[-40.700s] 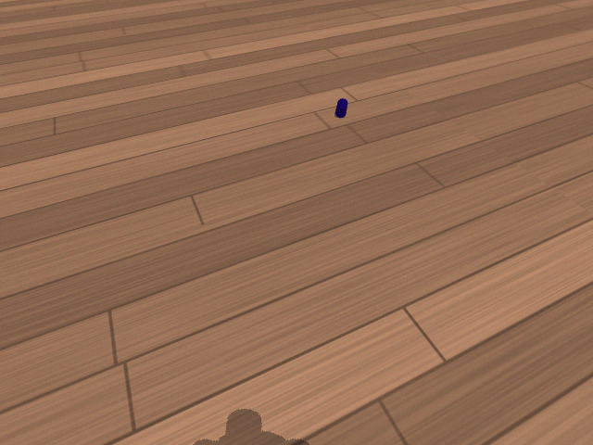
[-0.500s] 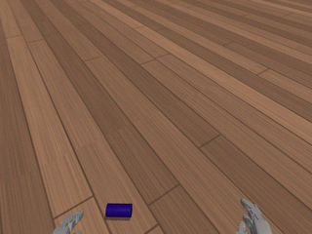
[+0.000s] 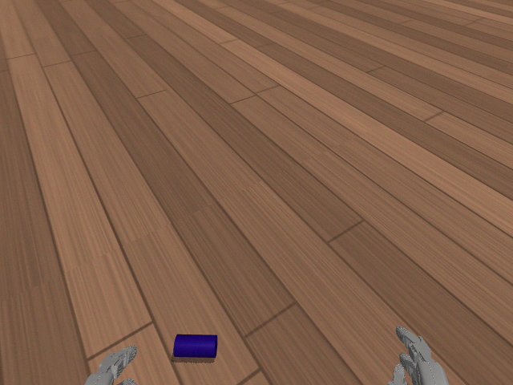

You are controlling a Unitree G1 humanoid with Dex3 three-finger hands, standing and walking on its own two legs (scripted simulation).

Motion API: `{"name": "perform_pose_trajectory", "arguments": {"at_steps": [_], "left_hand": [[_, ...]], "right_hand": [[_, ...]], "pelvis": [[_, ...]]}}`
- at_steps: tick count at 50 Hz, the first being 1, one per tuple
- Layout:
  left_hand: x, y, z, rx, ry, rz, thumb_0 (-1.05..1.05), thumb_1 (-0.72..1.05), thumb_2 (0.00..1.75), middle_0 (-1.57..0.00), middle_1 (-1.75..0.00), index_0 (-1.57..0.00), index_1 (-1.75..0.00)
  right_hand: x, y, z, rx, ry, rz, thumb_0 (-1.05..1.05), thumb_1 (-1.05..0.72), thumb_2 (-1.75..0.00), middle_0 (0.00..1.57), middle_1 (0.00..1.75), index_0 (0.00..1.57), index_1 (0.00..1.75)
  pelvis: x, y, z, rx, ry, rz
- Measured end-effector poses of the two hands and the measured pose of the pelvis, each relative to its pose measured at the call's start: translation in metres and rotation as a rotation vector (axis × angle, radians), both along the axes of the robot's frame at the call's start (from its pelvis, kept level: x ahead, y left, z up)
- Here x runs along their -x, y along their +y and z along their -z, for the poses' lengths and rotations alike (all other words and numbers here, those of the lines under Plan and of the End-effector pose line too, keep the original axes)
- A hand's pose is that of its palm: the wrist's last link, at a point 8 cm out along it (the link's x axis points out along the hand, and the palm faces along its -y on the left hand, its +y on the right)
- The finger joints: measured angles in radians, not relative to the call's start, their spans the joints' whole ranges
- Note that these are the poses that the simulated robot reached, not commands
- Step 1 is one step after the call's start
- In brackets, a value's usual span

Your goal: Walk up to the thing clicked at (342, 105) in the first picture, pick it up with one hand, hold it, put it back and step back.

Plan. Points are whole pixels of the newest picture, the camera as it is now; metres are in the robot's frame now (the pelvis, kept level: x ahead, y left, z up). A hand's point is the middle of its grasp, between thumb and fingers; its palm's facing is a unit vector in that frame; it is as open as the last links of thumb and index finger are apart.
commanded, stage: home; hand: left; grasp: from above
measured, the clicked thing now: (196, 345) +0.44 +0.22 -0.68
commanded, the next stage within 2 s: stand in 0.08 s
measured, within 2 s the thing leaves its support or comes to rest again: neither
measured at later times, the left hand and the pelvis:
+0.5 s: hand out of the picture +0.10 +0.23 -0.10, palm faces +0.04 -0.94 -0.33, open 7.4 cm; pelvis -0.01 +0.00 +0.04, yaw +0 degrees
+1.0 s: hand out of the picture +0.02 +0.25 -0.10, palm faces +0.05 -0.94 -0.33, open 7.4 cm; pelvis -0.02 +0.01 +0.07, yaw +0 degrees
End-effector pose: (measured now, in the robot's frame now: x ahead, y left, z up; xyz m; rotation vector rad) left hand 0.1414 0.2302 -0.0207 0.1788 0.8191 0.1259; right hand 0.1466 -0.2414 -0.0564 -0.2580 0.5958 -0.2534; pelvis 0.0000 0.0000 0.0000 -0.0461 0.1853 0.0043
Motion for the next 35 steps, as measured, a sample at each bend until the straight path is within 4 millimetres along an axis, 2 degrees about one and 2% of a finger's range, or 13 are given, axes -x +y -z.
{"name": "perform_pose_trajectory", "arguments": {"at_steps": [9,12,15,25,35], "left_hand": [[-0.003,-0.001,-0.001,-0.001,0.002,-0.001,0.01,0.90,0.90,-0.20,-0.30,-0.20,-0.30],[-0.008,0.007,0.012,-0.075,-0.023,0.028,0.01,0.90,0.90,-0.20,-0.30,-0.20,-0.30],[-0.003,0.019,0.025,-0.108,0.020,0.017,0.01,0.90,0.90,-0.20,-0.30,-0.20,-0.30],[0.050,0.046,0.042,-0.123,0.214,-0.060,0.01,0.90,0.90,-0.20,-0.30,-0.20,-0.30],[0.095,0.051,0.046,-0.086,0.354,-0.110,0.00,0.90,0.90,-0.20,-0.30,-0.20,-0.30]], "right_hand": [[-0.003,-0.001,0.001,-0.007,0.003,-0.001,0.01,-0.90,-0.90,0.20,0.30,0.21,0.30],[0.000,-0.002,0.013,0.023,0.154,-0.092,0.01,-0.90,-0.90,0.20,0.30,0.21,0.30],[0.009,-0.008,0.020,0.020,0.306,-0.142,0.01,-0.90,-0.90,0.20,0.30,0.21,0.30],[0.050,-0.026,0.012,-0.019,0.462,-0.042,0.01,-0.90,-0.90,0.20,0.30,0.21,0.30],[0.082,-0.019,0.008,-0.040,0.559,0.007,0.01,-0.90,-0.90,0.20,0.30,0.21,0.30]], "pelvis": [[-0.002,-0.001,0.000,-0.001,0.003,0.001],[0.003,-0.002,-0.008,-0.024,-0.065,0.005],[0.007,-0.002,-0.018,-0.040,-0.104,0.006],[0.008,0.002,-0.040,-0.048,-0.184,0.009],[0.010,0.010,-0.057,-0.044,-0.236,0.003]]}}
